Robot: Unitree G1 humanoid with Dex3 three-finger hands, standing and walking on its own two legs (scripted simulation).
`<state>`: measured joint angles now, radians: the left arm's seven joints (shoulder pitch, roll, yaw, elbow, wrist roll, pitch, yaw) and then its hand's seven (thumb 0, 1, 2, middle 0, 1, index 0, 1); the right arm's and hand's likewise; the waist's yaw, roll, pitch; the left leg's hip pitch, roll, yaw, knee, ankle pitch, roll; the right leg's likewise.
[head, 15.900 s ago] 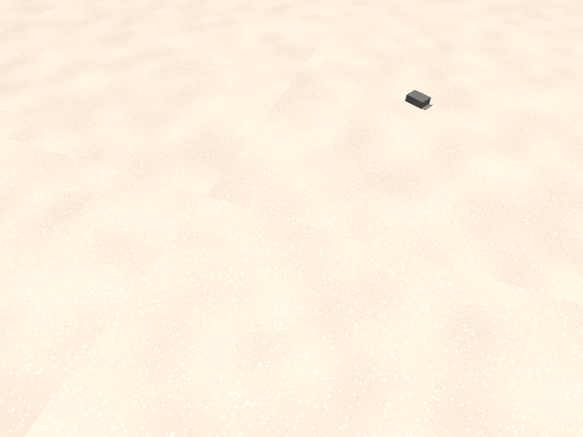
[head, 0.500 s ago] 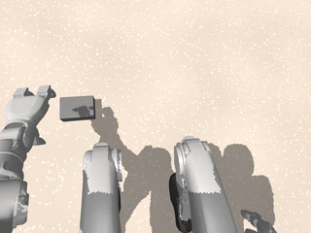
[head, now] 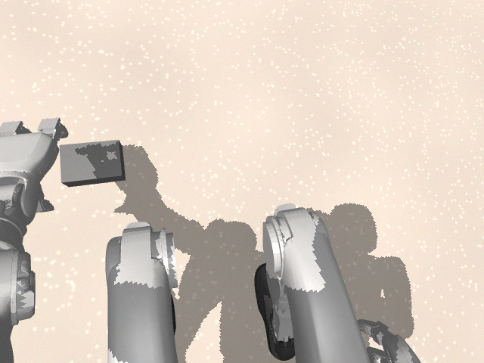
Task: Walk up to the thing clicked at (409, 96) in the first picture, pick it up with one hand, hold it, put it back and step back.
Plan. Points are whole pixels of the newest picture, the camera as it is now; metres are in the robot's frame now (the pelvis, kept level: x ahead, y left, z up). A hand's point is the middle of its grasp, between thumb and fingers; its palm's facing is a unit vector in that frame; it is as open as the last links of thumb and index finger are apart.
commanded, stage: rise first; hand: left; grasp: from above
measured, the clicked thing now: (93, 163) +0.48 +0.27 -0.32
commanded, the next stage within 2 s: none
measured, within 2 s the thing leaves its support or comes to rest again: neither
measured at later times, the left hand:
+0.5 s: hand (50, 172) +0.43 +0.30 -0.19, palm faces -0.46 -0.08 -0.88, open 13.7 cm
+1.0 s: hand (53, 169) +0.44 +0.30 -0.20, palm faces -0.46 -0.07 -0.89, open 13.8 cm
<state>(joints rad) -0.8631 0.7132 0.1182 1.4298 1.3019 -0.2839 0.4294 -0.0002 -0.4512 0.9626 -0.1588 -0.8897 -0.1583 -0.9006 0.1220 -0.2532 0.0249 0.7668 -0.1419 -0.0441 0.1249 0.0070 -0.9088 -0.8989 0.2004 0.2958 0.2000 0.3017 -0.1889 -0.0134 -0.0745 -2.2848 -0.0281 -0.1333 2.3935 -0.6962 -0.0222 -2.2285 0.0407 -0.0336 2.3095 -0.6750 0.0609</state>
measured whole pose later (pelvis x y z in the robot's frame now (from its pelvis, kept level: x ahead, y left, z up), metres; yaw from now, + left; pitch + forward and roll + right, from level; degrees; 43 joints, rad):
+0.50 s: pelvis +0.01 +0.00 -0.01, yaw -1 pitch +34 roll -8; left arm -0.87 0.73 0.12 1.43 1.29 -0.28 0.45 0.00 -0.45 0.95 -0.15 -0.93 -0.16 -0.93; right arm 0.12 -0.26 0.05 0.75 -0.15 -0.04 0.14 0.01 -0.91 -0.90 0.20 0.30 0.20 0.30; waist -0.21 -0.02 -0.05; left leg -2.30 -0.03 -0.15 2.43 -0.72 -0.02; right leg -2.24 0.05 -0.05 2.33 -0.69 0.06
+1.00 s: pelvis +0.00 +0.00 -0.02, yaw -2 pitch +33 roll -9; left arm -0.91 0.79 0.13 1.50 1.31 -0.27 0.47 0.00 -0.47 0.99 -0.16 -0.91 -0.15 -0.93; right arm 0.14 -0.27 0.09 0.75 -0.16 -0.06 0.15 0.01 -0.91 -0.90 0.20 0.30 0.20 0.30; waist -0.25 -0.03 -0.02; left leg -2.33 -0.03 -0.16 2.46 -0.71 -0.02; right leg -2.26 0.05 -0.06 2.35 -0.68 0.06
